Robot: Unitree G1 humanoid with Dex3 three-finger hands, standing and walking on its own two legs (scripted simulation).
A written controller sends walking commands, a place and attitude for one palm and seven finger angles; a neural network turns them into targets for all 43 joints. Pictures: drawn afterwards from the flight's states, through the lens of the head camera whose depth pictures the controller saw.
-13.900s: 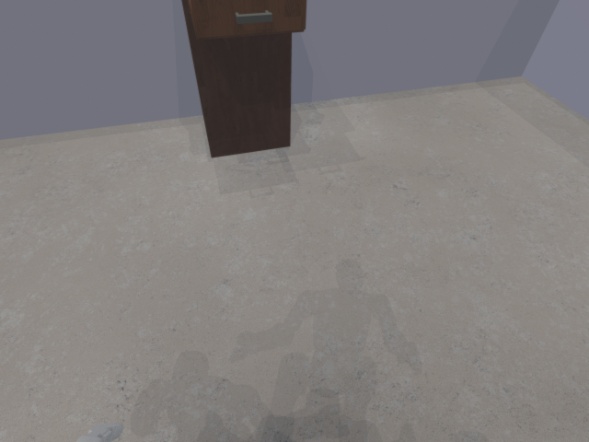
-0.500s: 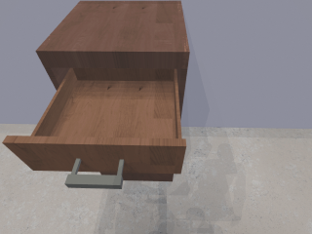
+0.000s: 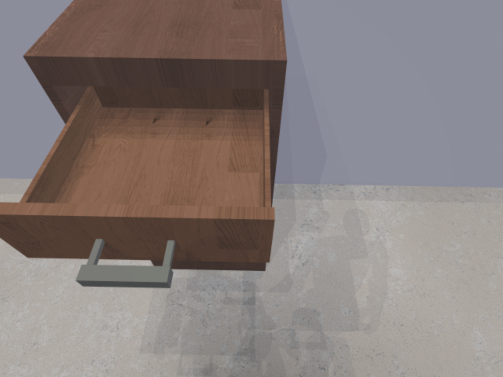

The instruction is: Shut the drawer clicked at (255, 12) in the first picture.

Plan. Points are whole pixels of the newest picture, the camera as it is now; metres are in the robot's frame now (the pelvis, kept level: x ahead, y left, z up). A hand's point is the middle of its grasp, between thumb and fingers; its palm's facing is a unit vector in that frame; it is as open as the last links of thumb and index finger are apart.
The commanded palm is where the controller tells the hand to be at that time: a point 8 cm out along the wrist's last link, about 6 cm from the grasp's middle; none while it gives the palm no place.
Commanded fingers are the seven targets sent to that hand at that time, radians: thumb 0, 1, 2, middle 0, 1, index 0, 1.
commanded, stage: come to a stop and stand still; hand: left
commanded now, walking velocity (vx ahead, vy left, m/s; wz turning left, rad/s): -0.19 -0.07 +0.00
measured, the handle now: (130, 261) +0.26 +0.20 +0.05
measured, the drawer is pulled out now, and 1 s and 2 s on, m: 0.29 0.29 0.29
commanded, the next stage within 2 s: look again from close up in 1.26 s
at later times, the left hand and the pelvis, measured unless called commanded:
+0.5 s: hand out of the picture -0.04 +0.15 -0.16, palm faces +0.09 -0.97 -0.23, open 7.3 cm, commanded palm none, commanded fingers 0.00 0.90 0.90 -0.20 -0.30 -0.20 -0.30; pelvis -0.04 -0.03 +0.01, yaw +1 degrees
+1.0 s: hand out of the picture -0.04 +0.17 -0.17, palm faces +0.04 -0.98 -0.17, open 7.3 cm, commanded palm none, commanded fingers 0.00 0.90 0.90 -0.20 -0.30 -0.20 -0.30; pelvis -0.03 +0.01 +0.01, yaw +0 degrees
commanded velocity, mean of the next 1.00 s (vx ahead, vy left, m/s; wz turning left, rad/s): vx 0.03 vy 0.05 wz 0.00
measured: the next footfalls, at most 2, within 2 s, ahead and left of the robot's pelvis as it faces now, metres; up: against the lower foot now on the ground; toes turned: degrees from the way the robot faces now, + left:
left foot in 0.54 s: -0.02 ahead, +0.10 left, +0.00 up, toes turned +4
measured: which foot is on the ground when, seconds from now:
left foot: down 0.00-0.10, up 0.12-0.52, down 0.54-1.00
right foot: down 0.00-1.00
